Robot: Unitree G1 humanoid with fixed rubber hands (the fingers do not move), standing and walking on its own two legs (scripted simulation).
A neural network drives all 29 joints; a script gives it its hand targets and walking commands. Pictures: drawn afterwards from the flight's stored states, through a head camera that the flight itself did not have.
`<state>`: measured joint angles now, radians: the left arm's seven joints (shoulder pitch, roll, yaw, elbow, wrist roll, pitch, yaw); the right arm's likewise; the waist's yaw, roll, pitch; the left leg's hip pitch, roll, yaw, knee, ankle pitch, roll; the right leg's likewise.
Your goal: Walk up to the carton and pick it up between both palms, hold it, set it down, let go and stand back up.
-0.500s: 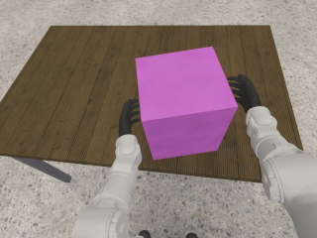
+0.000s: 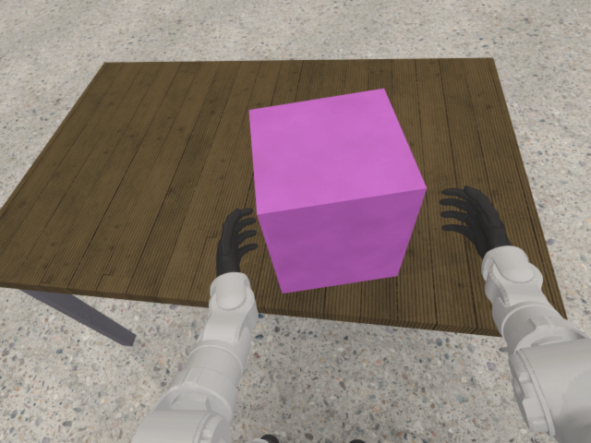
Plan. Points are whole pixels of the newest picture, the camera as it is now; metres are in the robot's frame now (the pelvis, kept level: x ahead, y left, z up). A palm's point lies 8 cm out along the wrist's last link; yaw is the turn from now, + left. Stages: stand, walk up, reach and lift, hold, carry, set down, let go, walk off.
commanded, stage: set down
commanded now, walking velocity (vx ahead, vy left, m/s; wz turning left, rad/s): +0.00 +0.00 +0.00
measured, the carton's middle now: (328, 199) +0.48 +0.03 -0.01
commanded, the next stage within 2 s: none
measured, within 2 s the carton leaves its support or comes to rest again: neither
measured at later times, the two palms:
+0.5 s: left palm (220, 289) +0.30 +0.16 +0.02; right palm (529, 290) +0.34 -0.25 +0.00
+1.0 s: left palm (208, 318) +0.26 +0.17 +0.01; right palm (551, 346) +0.27 -0.26 -0.01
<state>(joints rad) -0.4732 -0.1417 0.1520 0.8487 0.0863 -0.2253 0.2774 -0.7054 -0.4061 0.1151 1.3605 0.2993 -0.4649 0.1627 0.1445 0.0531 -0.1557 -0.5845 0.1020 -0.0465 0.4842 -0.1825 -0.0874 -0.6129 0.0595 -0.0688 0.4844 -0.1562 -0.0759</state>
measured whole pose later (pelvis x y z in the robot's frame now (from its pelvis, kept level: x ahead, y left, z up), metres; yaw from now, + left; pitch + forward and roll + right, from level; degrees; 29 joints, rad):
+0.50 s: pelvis +0.00 -0.01 +0.00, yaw +0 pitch +11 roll +0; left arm -0.23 -0.12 0.10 0.56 0.06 -0.15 0.27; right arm -0.42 -0.44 0.12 1.17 0.33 -0.49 0.25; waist 0.09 0.01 -0.11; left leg -0.46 0.10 -0.05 0.46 -0.18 -0.09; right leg -0.51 0.06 -0.07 0.49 -0.17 -0.08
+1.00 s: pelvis +0.01 +0.00 +0.01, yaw +0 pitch +7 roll +0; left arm 0.05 -0.12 0.04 0.30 0.06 -0.09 0.29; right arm -0.13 -0.45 0.11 1.01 0.37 -0.53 0.32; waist 0.06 -0.03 -0.08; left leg -0.37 0.10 -0.05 0.45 -0.21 -0.09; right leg -0.40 0.06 -0.07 0.47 -0.19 -0.08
